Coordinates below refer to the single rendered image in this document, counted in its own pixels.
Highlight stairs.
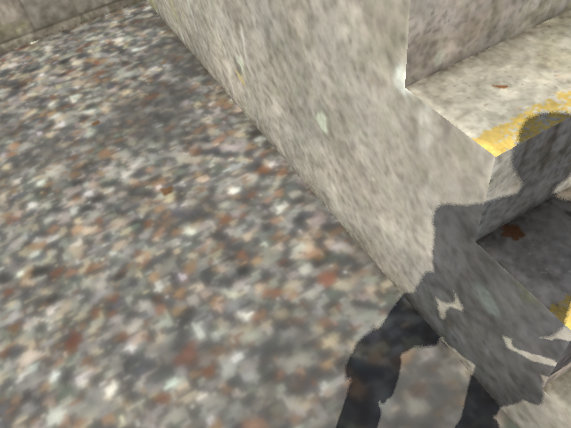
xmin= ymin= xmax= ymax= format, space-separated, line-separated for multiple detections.
xmin=146 ymin=0 xmax=571 ymax=428

